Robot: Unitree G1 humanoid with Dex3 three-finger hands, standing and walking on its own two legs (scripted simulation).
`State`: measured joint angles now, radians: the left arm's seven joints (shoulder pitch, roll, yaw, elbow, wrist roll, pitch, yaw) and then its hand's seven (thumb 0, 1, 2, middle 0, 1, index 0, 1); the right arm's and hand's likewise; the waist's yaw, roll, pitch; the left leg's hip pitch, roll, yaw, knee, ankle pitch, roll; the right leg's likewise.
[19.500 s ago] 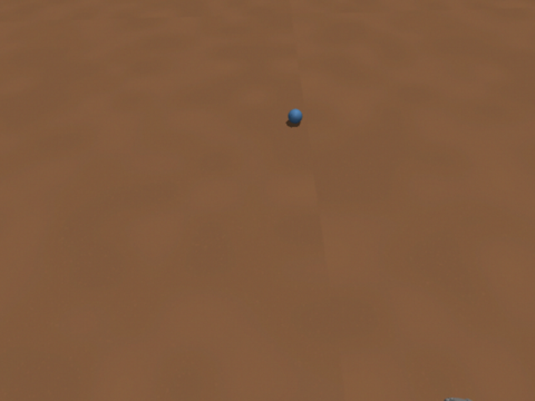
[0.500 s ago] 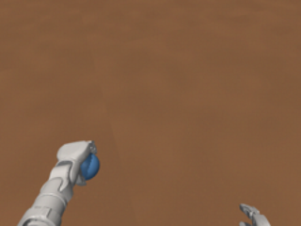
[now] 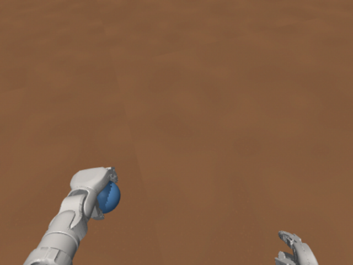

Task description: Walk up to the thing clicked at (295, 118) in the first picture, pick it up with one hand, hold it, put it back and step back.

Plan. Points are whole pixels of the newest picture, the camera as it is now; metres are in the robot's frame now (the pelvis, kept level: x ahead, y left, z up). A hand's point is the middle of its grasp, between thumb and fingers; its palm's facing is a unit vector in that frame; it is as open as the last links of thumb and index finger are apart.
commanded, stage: hold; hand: left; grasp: from above
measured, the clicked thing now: (103, 196) +0.31 +0.22 -0.07
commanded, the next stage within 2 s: crouch in 0.94 s
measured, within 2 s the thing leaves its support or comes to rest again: neither
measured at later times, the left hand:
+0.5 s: hand (94, 201) +0.28 +0.22 -0.03, palm faces -0.45 -0.06 -0.89, open 11.1 cm
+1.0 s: hand (96, 200) +0.29 +0.22 -0.03, palm faces -0.45 -0.05 -0.89, open 11.1 cm
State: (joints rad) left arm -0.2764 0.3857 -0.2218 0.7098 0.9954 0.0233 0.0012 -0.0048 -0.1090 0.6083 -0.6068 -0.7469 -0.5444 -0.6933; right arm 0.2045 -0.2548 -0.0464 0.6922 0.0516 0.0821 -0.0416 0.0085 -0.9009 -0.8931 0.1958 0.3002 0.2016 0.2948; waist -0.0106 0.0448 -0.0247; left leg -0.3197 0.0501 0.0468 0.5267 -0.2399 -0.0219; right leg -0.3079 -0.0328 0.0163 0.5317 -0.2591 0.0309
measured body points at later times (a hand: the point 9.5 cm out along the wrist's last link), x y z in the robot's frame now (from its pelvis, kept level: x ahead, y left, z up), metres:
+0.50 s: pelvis -0.01 +0.00 +0.00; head -0.01 -0.02 +0.45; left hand +0.30 +0.22 +0.02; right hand +0.13 -0.25 -0.11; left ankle +0.02 +0.13 -0.73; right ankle +0.01 -0.14 -0.73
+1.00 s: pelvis -0.01 +0.00 +0.00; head +0.00 -0.02 +0.45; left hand +0.31 +0.22 +0.02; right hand +0.14 -0.25 -0.11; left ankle +0.02 +0.13 -0.73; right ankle +0.01 -0.14 -0.73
